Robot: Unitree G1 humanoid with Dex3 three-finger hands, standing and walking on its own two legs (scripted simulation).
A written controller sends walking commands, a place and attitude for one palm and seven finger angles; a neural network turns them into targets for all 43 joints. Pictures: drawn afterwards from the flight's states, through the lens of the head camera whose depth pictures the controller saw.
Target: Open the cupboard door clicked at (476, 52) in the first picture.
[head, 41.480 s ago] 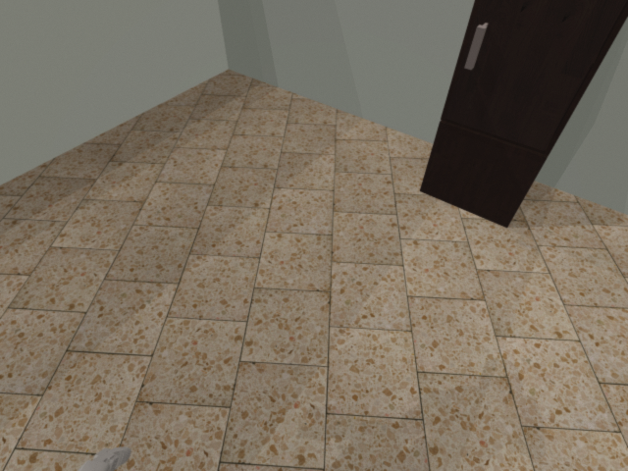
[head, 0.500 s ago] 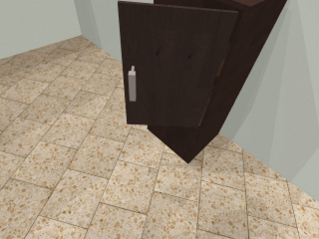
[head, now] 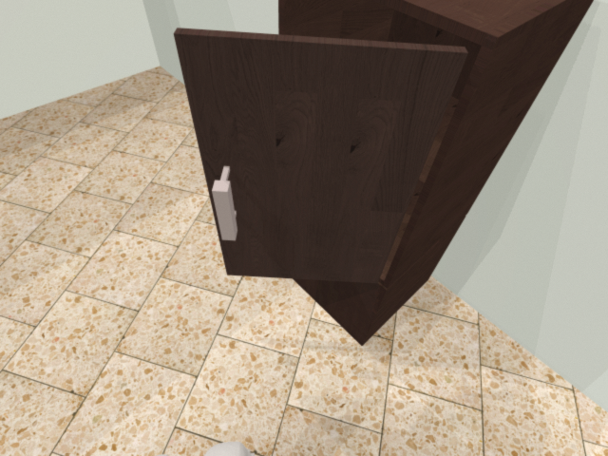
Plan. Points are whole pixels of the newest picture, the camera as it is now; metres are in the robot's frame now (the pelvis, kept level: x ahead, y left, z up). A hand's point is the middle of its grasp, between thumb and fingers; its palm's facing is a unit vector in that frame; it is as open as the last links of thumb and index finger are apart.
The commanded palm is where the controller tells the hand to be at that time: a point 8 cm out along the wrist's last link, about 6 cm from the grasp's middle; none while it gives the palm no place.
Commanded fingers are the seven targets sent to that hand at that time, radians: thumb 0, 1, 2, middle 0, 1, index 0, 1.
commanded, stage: come to a stop and stand still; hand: left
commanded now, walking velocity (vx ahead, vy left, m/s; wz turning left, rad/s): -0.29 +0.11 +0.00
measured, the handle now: (227, 203) +0.54 +0.16 -0.04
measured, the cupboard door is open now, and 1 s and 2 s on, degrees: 45 45 45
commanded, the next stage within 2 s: look again from close up in 1.04 s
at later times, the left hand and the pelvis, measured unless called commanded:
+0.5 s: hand out of the picture +0.03 +0.20 -0.17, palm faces +0.03 -0.97 -0.23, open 7.4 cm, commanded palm none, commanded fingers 0.00 0.90 0.90 -0.20 -0.30 -0.20 -0.30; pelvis +0.03 +0.01 +0.00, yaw -2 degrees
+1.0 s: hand out of the picture +0.05 +0.25 -0.16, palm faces -0.04 -0.97 -0.24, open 7.4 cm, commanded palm none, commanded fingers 0.00 0.90 0.90 -0.20 -0.30 -0.20 -0.30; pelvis +0.00 +0.06 +0.01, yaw -3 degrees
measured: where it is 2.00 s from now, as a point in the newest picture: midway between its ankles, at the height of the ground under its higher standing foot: outside the picture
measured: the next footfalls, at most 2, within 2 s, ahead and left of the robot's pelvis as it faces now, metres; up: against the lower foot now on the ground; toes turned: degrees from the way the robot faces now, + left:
left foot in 0.10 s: +0.11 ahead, +0.12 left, +0.00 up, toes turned +5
left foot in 0.60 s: +0.04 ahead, +0.13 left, +0.00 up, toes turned +1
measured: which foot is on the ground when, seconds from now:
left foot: up 0.00-0.08, down 0.10-0.38, up 0.40-0.58, down 0.60-1.00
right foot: down 0.00-1.00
